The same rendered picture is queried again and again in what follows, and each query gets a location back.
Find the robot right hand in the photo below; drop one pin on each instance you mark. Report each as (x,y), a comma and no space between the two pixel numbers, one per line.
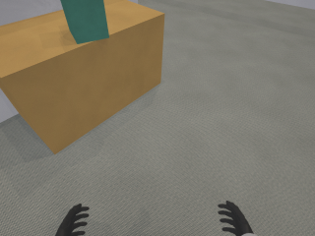
(238,219)

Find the carton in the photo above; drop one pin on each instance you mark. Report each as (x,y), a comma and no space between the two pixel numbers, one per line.
(86,19)

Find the pedestal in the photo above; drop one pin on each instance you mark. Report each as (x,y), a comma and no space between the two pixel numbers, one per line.
(64,89)

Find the robot left hand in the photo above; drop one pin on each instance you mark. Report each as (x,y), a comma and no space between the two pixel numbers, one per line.
(68,224)

